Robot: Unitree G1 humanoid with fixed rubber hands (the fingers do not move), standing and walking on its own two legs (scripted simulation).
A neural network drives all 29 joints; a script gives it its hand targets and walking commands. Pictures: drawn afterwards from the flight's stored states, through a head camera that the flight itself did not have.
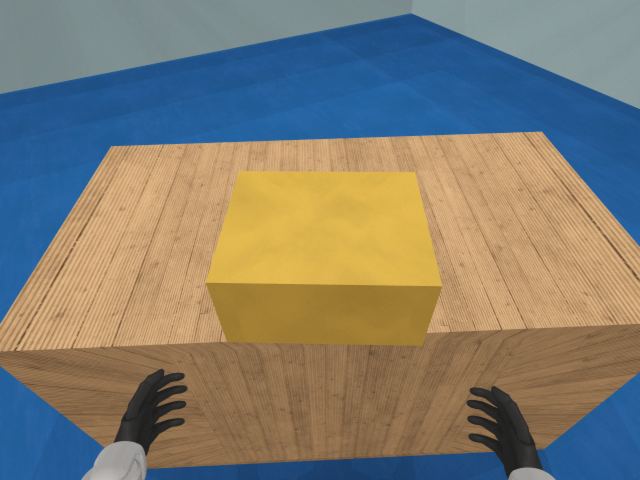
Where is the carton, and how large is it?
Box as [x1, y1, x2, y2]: [206, 171, 441, 345]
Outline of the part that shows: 239,171 206,280 208,290 227,341 399,345 422,344 441,288 441,283 414,172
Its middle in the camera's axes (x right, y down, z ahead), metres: +0.01 +0.03 +0.66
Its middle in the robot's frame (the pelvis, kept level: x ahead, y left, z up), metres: +0.47 +0.03 -0.02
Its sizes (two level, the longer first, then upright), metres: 0.316 0.255 0.156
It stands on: a pedestal, 0.68 m high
